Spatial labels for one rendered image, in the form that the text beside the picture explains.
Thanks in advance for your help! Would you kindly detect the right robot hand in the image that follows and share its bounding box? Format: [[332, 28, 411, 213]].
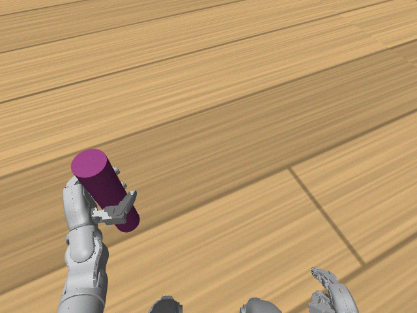
[[308, 267, 359, 313]]

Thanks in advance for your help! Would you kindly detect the left robot hand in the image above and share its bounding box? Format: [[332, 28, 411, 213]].
[[63, 166, 137, 231]]

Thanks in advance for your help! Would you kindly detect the left robot arm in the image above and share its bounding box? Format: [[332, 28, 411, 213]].
[[57, 225, 109, 313]]

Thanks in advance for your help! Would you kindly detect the can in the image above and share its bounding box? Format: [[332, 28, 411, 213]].
[[71, 149, 140, 232]]

